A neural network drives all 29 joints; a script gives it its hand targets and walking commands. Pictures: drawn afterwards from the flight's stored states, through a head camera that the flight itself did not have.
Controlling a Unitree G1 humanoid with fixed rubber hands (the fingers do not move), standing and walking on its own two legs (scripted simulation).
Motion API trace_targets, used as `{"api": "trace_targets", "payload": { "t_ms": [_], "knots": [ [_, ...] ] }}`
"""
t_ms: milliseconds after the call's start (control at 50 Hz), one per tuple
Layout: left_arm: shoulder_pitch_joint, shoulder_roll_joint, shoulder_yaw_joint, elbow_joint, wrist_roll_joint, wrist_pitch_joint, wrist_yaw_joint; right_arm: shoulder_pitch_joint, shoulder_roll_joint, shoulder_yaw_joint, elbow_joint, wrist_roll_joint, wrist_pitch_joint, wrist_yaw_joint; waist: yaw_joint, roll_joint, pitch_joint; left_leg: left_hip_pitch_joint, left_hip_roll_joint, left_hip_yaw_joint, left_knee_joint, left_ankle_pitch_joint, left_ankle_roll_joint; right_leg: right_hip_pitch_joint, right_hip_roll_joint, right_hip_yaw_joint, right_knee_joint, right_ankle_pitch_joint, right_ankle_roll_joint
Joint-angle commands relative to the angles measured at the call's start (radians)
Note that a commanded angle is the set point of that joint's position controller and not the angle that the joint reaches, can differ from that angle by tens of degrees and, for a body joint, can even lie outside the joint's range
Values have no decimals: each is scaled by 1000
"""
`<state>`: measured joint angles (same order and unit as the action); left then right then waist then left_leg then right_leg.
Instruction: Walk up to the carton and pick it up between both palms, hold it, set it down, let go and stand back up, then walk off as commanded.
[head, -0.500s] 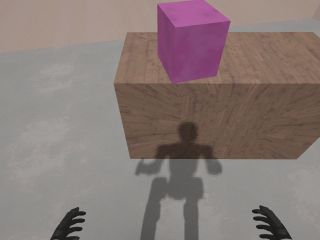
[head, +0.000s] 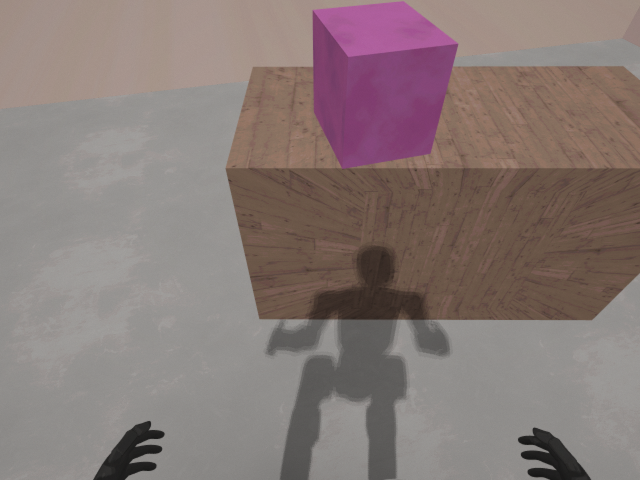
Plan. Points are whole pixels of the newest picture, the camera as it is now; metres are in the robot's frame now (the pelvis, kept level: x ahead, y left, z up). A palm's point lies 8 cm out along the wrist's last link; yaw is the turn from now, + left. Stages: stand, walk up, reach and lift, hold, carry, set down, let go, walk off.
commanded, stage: walk up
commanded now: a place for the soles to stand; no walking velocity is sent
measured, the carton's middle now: (373, 84) +0.90 -0.11 +0.05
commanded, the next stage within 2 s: none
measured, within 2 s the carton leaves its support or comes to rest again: neither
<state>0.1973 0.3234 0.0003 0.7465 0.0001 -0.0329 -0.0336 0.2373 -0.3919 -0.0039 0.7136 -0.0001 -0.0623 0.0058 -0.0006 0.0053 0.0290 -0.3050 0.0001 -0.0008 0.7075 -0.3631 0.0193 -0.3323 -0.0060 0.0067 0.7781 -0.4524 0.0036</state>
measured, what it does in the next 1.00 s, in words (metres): walks ahead: left foot, then right foot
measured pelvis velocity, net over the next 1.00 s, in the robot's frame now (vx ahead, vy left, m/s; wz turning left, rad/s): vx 0.17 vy -0.05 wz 0.03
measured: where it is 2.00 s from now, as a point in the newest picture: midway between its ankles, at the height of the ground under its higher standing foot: (358, 436)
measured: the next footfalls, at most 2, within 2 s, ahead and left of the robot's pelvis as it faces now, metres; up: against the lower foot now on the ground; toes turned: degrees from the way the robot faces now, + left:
left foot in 0.48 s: +0.22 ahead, +0.09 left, +0.00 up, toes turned +2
right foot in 0.84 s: +0.23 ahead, -0.19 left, +0.00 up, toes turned +0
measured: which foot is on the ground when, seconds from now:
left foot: down 0.00-0.14, up 0.16-0.46, down 0.48-0.84, up 0.86-1.00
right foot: down 0.00-0.48, up 0.50-0.82, down 0.84-1.00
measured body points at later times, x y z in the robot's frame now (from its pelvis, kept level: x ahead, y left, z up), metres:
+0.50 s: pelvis +0.09 -0.02 -0.02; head +0.10 -0.02 +0.43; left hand +0.16 +0.30 -0.12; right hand +0.20 -0.34 -0.10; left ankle +0.18 +0.09 -0.72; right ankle +0.04 -0.14 -0.71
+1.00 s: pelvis +0.17 -0.05 -0.02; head +0.17 -0.05 +0.43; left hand +0.24 +0.26 -0.12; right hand +0.28 -0.39 -0.10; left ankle +0.22 +0.07 -0.69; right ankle +0.19 -0.19 -0.72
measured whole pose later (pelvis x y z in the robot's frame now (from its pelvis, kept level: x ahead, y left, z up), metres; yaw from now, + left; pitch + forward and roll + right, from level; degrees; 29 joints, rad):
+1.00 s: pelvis +0.17 -0.05 -0.02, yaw +2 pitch -3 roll -1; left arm 0.33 0.42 0.00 0.75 0.00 -0.07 -0.05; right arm 0.31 -0.48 -0.03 0.71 0.00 -0.08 0.01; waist 0.00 0.00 0.05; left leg -0.52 0.02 -0.01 1.04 -0.50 0.03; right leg -0.39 -0.03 0.00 0.88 -0.44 -0.01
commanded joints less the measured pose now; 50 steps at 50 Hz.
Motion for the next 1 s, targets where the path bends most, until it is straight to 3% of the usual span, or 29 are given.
{"api": "trace_targets", "payload": {
  "t_ms": [0, 40, 60, 100, 120, 140, 160, 200, 260, 300, 360, 400, 420, 440, 460, 480, 500, 580, 620, 700, 720, 740, 760, 800, 820, 840, 860, 900, 980],
  "knots": [
    [-48, 289, 126, -102, 43, -35, -20, 158, -375, -160, -10, -44, -61, 2, -54, 42, 92, 212, 386, -652, -478, -507, 286, -471, -69, 86, 220, -60, -43],
    [2, 289, 129, -84, 43, -47, -31, 117, -362, -155, -33, -42, -61, 4, -33, 93, 43, 198, 356, -530, -423, -397, 269, -371, -81, 86, 110, -109, -38],
    [54, 291, 139, -70, 43, -45, -37, 56, -361, -158, -53, -52, -56, 6, 8, 144, 28, 92, 346, -484, -379, -304, 248, -230, -85, 99, 32, -101, -56],
    [215, 307, 146, -19, 40, -55, -26, -16, -332, -138, -81, -49, -39, 14, 98, 100, -45, -101, 222, -261, -144, -222, 160, 114, -21, 8, -200, -6, -81],
    [314, 331, 154, 18, 51, -68, -12, -64, -232, -109, -93, -47, -33, 14, 163, -111, 3, -349, 112, -124, 155, -142, 88, 293, -82, 208, -406, -181, -108],
    [306, 466, 177, -18, 53, -81, -4, -84, -174, -88, -135, -25, -32, 12, 146, -366, 59, -618, -61, 29, 420, -205, 5, 366, -270, 685, -593, -242, -146],
    [258, 469, 171, -16, 39, -76, -2, -92, -254, -84, -104, -19, -29, 2, 120, -166, 92, -643, -51, -73, 471, -171, 11, 352, -344, 794, -588, -93, -170],
    [224, 418, 156, -30, 23, -68, 10, -16, -255, -91, -64, -14, -36, 6, 77, -113, 19, -578, 26, -40, 429, -90, 17, 458, -289, 537, -421, 422, -155],
    [266, 363, 151, -48, 24, -62, 26, -7, -247, -94, -63, -23, -31, 8, 90, -163, -21, -528, 36, 14, 353, -86, 13, 468, -217, 353, -301, 867, -120],
    [280, 370, 146, -55, 20, -58, 27, -71, -253, -94, -105, -19, -25, 4, 100, -127, 26, -499, 49, 16, 293, -76, 20, 383, -248, 373, -340, 714, -156],
    [222, 366, 152, -76, 32, -49, 25, -48, -253, -99, -97, -12, -25, 0, 79, -242, 12, -439, 55, 23, 216, -11, 13, 327, -223, 333, -348, 571, -164],
    [167, 356, 140, -98, 27, -46, 18, -53, -256, -94, -96, -18, -37, 7, 55, -142, 103, -343, 42, 54, 118, -16, 32, 150, -221, 276, -345, 525, -189],
    [92, 383, 138, -108, 27, -42, 14, 52, -238, -98, -81, -7, -42, 12, -7, -233, 25, -192, 42, 34, 44, -16, 51, 115, -247, 261, -271, 429, -226],
    [30, 356, 132, -134, 24, -37, 11, 174, -262, -111, -29, -12, -53, 4, -70, -156, -38, 71, 21, 17, -139, 49, 69, 3, -186, 174, -122, 430, -196],
    [86, 293, 105, -120, 23, -38, 6, 307, -307, -143, 19, -28, -60, -10, -114, 1, -113, 320, 29, -41, -178, 76, 86, -114, -109, 99, 181, 400, -150],
    [125, 193, 85, -134, 14, -41, -6, 408, -429, -183, 13, -34, -73, -18, -126, 283, -183, 448, 333, -638, -329, -200, 164, -363, 63, 56, 466, 91, -64],
    [127, 311, 103, -120, 10, -35, 3, 347, -450, -180, -3, 3, -72, -17, -100, 81, -136, 371, 422, -884, -449, -339, 225, -436, 92, 134, 506, -65, -42],
    [156, 347, 122, -44, 23, -26, -4, 111, -349, -135, -29, -15, -59, -8, -13, 57, 102, 51, 319, -509, -430, -363, 214, -384, -30, 135, 387, -2, -32],
    [207, 327, 118, -39, 28, -27, -19, 95, -346, -135, -43, -16, -67, 2, -3, 161, 95, 9, 300, -443, -442, -407, 228, -337, -44, 74, 347, 11, -28],
    [129, 349, 127, -59, 36, -32, -28, 143, -386, -157, -53, -21, -63, 6, -49, 156, 79, 30, 320, -432, -390, -438, 263, -342, -81, 21, 234, -24, -22],
    [170, 335, 131, -36, 26, -37, -32, 99, -379, -156, -45, -29, -59, 7, -23, 251, 51, 12, 306, -373, -365, -419, 258, -299, -79, 12, 173, -82, -25],
    [154, 339, 134, -35, 34, -35, -34, 88, -383, -153, -49, -24, -55, 6, -28, 216, 102, -78, 301, -382, -363, -421, 262, -251, -74, -14, 157, -60, -23],
    [189, 333, 144, -34, 23, -36, -30, 27, -385, -151, -54, -34, -54, 3, 23, 209, 108, -123, 319, -399, -323, -365, 249, -176, -92, 16, 74, -74, -50],
    [401, 338, 163, 49, 34, -57, -15, -6, -316, -135, -70, -37, -31, 4, 132, 75, -47, -300, 193, -174, 28, -257, 155, 243, -16, -21, -205, -32, -78],
    [478, 390, 176, 61, 46, -58, -1, -17, -214, -104, -89, -43, -25, 5, 158, -183, 28, -516, 64, -7, 359, -305, 86, 307, -71, 187, -302, -212, -106],
    [390, 509, 181, 2, 54, -68, 9, -80, -177, -86, -118, -23, -33, -1, 161, -370, 122, -730, -80, 10, 566, -275, 23, 196, -301, 785, -562, -479, -185],
    [296, 509, 173, -3, 30, -63, 7, -144, -303, -112, -121, -18, -37, -12, 108, -148, 188, -658, 1, -118, 552, -180, 17, 94, -363, 851, -627, -514, -251],
    [214, 432, 156, -17, 19, -62, 10, 2, -315, -116, -45, -17, -50, 1, 46, -121, 74, -559, 54, -66, 441, -95, 12, 197, -296, 638, -480, -159, -253],
    [254, 407, 144, -31, 23, -53, 6, -2, -264, -112, -49, -4, -66, 6, 58, -191, 57, -416, 43, 19, 219, -158, 27, 141, -288, 467, -346, 237, -313]
  ]
}}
